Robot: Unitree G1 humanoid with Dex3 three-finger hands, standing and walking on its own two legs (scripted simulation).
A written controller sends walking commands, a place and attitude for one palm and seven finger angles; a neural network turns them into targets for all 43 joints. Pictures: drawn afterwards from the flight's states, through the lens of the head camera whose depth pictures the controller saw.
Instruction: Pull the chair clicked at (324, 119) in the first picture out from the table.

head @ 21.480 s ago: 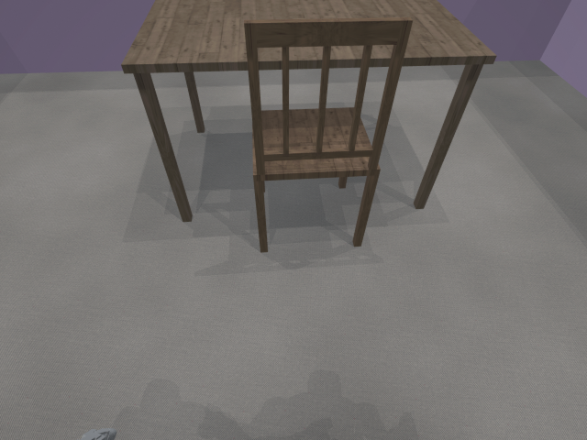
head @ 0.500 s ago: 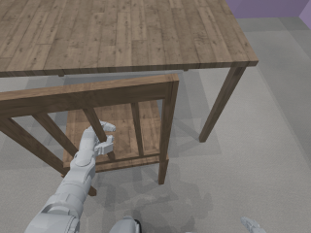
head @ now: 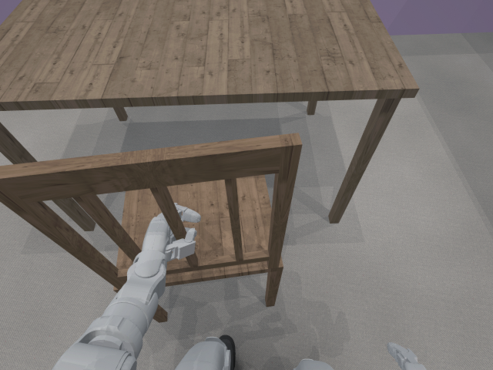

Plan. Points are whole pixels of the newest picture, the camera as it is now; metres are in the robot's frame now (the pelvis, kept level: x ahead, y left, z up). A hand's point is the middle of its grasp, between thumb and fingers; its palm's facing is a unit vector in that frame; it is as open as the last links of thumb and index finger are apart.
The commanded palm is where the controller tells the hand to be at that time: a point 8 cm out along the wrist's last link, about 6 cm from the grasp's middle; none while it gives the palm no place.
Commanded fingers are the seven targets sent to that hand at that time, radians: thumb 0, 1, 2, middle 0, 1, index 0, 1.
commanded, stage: step backward, pulling the chair out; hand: left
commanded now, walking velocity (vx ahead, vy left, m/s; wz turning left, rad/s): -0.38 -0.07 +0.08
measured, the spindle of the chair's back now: (179, 232) +0.36 +0.15 -0.06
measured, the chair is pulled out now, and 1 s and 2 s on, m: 0.17 0.28 0.50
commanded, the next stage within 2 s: none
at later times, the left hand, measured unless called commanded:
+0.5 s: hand (187, 252) +0.32 +0.13 -0.06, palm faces +0.00 -0.98 -0.20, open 5.2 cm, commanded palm +0.30 +0.18 -0.05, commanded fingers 0.00 0.90 0.90 -0.50 -1.45 -0.50 -1.45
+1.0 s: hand (175, 304) +0.22 +0.13 -0.06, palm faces +0.02 -0.98 -0.21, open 5.2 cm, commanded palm +0.21 +0.18 -0.05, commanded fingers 0.00 0.90 0.90 -0.50 -1.45 -0.50 -1.45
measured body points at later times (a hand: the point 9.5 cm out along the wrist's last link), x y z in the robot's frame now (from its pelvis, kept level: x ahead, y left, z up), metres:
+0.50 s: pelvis -0.04 -0.01 +0.00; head +0.05 -0.01 +0.44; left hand +0.31 +0.18 -0.04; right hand +0.09 -0.26 -0.13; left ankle +0.04 +0.12 -0.72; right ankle +0.00 -0.14 -0.72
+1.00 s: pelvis -0.13 -0.01 +0.00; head -0.04 -0.01 +0.44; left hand +0.22 +0.19 -0.04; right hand +0.01 -0.25 -0.13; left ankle -0.05 +0.13 -0.72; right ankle -0.05 -0.14 -0.72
